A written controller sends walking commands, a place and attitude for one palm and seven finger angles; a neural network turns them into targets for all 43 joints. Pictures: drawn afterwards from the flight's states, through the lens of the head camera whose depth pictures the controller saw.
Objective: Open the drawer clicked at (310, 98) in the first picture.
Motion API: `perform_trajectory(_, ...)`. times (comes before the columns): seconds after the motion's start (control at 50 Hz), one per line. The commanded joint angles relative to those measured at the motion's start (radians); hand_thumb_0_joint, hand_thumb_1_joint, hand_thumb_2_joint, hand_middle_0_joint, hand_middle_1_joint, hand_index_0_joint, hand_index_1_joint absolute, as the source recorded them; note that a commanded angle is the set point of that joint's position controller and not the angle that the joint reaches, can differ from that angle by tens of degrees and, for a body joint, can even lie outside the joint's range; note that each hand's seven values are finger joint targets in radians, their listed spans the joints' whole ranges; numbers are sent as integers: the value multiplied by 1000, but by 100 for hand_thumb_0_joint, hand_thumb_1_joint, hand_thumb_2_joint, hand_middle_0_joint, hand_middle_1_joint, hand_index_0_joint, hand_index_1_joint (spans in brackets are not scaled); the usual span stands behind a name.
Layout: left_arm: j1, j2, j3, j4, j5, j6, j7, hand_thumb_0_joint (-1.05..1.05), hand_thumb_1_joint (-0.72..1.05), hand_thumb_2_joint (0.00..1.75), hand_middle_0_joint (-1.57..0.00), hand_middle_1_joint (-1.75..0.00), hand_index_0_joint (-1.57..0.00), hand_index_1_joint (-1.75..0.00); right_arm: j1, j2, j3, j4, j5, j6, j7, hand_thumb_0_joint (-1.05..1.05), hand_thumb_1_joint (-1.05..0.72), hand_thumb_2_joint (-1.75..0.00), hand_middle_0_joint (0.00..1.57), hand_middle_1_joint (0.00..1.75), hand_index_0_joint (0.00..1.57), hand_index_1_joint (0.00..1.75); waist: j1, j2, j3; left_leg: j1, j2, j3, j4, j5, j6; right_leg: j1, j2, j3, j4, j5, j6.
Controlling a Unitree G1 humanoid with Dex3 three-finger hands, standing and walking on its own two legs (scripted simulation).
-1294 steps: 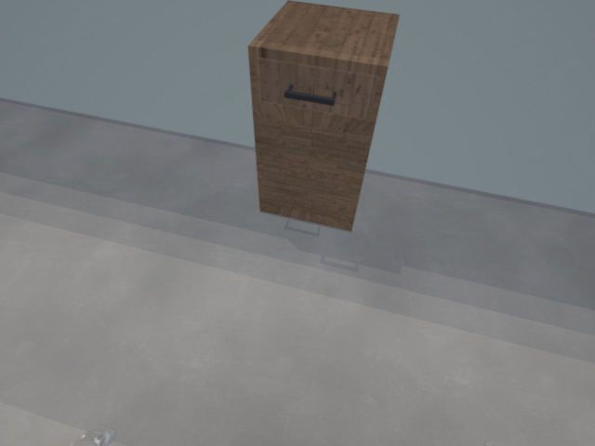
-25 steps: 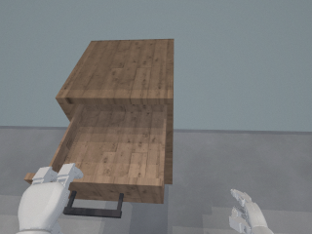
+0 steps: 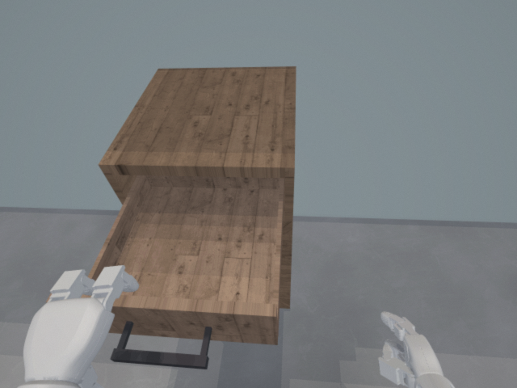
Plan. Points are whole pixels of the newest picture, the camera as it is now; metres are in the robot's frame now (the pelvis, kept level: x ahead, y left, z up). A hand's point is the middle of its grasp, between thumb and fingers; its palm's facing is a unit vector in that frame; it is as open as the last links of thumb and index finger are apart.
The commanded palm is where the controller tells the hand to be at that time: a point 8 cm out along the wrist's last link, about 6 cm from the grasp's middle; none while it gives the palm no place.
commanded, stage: draw the hand back to the body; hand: left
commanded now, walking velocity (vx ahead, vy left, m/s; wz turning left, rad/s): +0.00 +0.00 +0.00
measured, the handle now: (163, 345) +0.20 +0.21 -0.09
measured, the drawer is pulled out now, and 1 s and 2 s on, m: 0.30 0.30 0.30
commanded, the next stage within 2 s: step back with the hand held close in 1.42 s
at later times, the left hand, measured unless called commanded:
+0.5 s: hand (82, 325) +0.16 +0.24 +0.10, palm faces +0.18 -0.59 -0.79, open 13.8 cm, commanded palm +0.13 +0.26 +0.16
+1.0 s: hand (58, 294) +0.17 +0.24 +0.17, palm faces +0.40 -0.83 -0.40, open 10.6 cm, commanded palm +0.12 +0.28 +0.20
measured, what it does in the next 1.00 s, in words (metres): stands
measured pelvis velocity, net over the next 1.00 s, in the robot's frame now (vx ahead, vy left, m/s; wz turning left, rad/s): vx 0.00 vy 0.00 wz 0.06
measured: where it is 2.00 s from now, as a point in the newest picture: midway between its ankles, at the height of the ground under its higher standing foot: outside the picture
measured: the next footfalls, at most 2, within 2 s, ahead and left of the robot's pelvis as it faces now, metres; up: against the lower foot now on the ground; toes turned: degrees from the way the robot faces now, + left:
none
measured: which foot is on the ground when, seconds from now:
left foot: down 0.00-1.00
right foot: down 0.00-1.00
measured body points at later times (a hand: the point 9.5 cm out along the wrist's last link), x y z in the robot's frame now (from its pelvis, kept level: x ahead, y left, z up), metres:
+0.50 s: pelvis +0.00 +0.01 +0.01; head +0.01 -0.02 +0.46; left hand +0.15 +0.27 +0.15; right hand +0.22 -0.19 -0.06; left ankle -0.04 +0.09 -0.71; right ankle -0.01 -0.10 -0.71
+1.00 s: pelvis +0.00 +0.00 +0.03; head +0.00 -0.02 +0.48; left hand +0.14 +0.28 +0.20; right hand +0.21 -0.21 -0.05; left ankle -0.04 +0.09 -0.71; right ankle -0.01 -0.10 -0.71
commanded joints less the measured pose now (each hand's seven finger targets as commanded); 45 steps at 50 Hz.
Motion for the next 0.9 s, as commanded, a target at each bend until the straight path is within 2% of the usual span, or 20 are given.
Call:
perform_trajectory(0.0,12,123,106,-215,-34,10,24,0,-50,30,-30,-120,-30,-120,-137,-83,-34,-179,14,-49,2,0,-90,-90,20,30,20,30,-11,-32,-116,111,57,-30,-104,412,-17,86,-66,25,-117,315,-12)
perform_trajectory(0.04,4,147,114,-218,-39,22,8,0,-50,30,-30,-120,-30,-120,-139,-85,-31,-176,17,-43,0,0,-90,-90,20,30,20,30,-12,-67,-102,97,56,-23,-115,371,-12,104,-70,23,-129,307,-5)
perform_trajectory(0.06,8,172,136,-215,-30,22,1,0,-50,30,-30,-120,-30,-120,-134,-86,-27,-176,13,-42,1,0,-90,-90,20,30,20,30,1,-67,-108,95,55,-22,-120,379,-13,103,-68,20,-133,303,-5)
perform_trajectory(0.12,35,185,148,-246,-39,32,-13,0,-50,30,-30,-120,-30,-120,-138,-86,-16,-186,18,-44,0,0,-90,-90,20,30,20,30,10,-29,-118,118,59,-20,-130,412,-17,130,-74,23,-141,325,-5)
perform_trajectory(0.18,3,197,162,-255,-53,29,-24,0,-50,30,-30,-120,-30,-120,-138,-90,-20,-186,21,-38,-8,0,-90,-90,20,30,20,30,-6,-65,-62,111,60,-23,-144,360,-11,119,-75,26,-166,290,-1)
perform_trajectory(0.2,-11,199,167,-268,-55,30,-28,0,-50,30,-30,-120,-30,-120,-149,-92,-19,-188,24,-38,-10,0,-90,-90,20,30,20,30,-3,-24,-56,125,60,-25,-152,355,-13,117,-72,39,-179,275,-7)
perform_trajectory(0.22,-28,213,174,-280,-49,26,-32,0,-50,30,-30,-120,-30,-120,-133,-92,-15,-185,15,-37,-9,0,-90,-90,20,30,20,30,4,-14,-90,143,59,-21,-152,363,-12,124,-76,24,-177,269,-5)
perform_trajectory(0.28,-17,195,159,-291,-68,19,-46,0,-50,30,-30,-120,-30,-120,-134,-93,-21,-192,21,-39,-15,0,-90,-90,20,30,20,30,-3,-12,-66,154,62,-24,-161,360,-12,124,-78,18,-189,259,-3)
perform_trajectory(0.32,-15,227,194,-281,-69,20,-56,0,-50,30,-30,-120,-30,-120,-126,-94,-16,-185,18,-39,-17,0,-90,-90,20,30,20,30,5,-34,-94,167,62,-23,-162,371,-12,137,-78,13,-195,263,-1)
perform_trajectory(0.34,-3,211,181,-283,-79,18,-62,0,-50,30,-30,-120,-30,-120,-133,-93,-22,-184,23,-38,-19,0,-90,-90,20,30,20,30,-1,-38,-54,158,63,-24,-169,372,-14,137,-77,19,-201,271,-3)
perform_trajectory(0.36,-4,225,192,-285,-77,17,-68,0,-50,30,-30,-120,-30,-120,-131,-97,-18,-186,20,-36,-19,0,-90,-90,20,30,20,30,9,-33,-76,165,61,-22,-171,378,-13,146,-80,10,-204,277,0)
perform_trajectory(0.4,-6,233,210,-289,-91,23,-74,0,-50,30,-30,-120,-30,-120,-150,-99,-18,-185,28,-36,-22,0,-90,-90,20,30,20,30,4,-26,-48,165,63,-30,-183,373,-17,154,-77,29,-216,281,-4)
perform_trajectory(0.42,10,-161,112,-234,-828,-4,-128,0,-47,32,-30,-118,-30,-118,-44,-11,-10,-204,59,-115,-51,0,-90,-90,20,30,20,30,-97,-74,-10,294,84,-60,-212,396,5,249,-79,-78,-208,255,14)
perform_trajectory(0.44,10,-46,157,-266,-872,-30,-144,0,-43,33,-29,-115,-29,-115,-55,-35,-14,-184,63,-168,-74,0,-90,-90,20,30,20,30,-75,-90,-16,308,105,-78,-225,430,-1,254,-88,-66,-206,231,19)
perform_trajectory(0.46,-13,29,237,-319,-921,-60,-145,0,-40,34,-29,-113,-29,-113,-51,-47,-10,-162,51,-181,-102,0,-90,-90,20,30,20,30,-55,-75,-36,317,95,-66,-244,476,-10,274,-94,-75,-234,264,19)
perform_trajectory(0.5,-71,71,270,-391,-961,-87,-143,0,-32,37,-29,-109,-29,-109,-66,-41,2,-136,43,-229,-128,0,-90,-90,20,30,20,30,-55,-25,-21,305,92,-72,-267,501,-31,308,-110,-72,-250,292,19)
perform_trajectory(0.54,-64,13,227,-370,-981,-100,-156,0,-26,40,-28,-104,-28,-104,-60,-35,10,-112,38,-258,-130,0,-90,-90,20,30,20,30,-66,-27,46,284,89,-68,-293,499,-42,307,-113,-85,-275,303,17)
perform_trajectory(0.6,-108,38,262,-371,-992,-114,-167,0,-15,45,-27,-98,-27,-98,-76,-42,13,-80,34,-286,-125,0,-90,-90,20,30,20,30,-59,39,104,262,82,-70,-325,435,-52,317,-109,-79,-314,276,6)
perform_trajectory(0.74,-70,16,295,-346,-1019,-137,-195,0,9,55,-26,-82,-26,-82,-98,-42,5,-54,33,-299,-105,0,-90,-90,20,30,20,30,-51,1,56,274,80,-59,-351,453,-52,381,-107,-78,-332,323,6)
perform_trajectory(0.88,-87,44,343,-355,-1026,-142,-195,0,34,66,-24,-66,-24,-66,-112,-48,-7,-41,34,-292,-109,0,-90,-90,20,30,20,30,-50,-27,21,299,75,-46,-355,447,-37,396,-110,-69,-352,347,13)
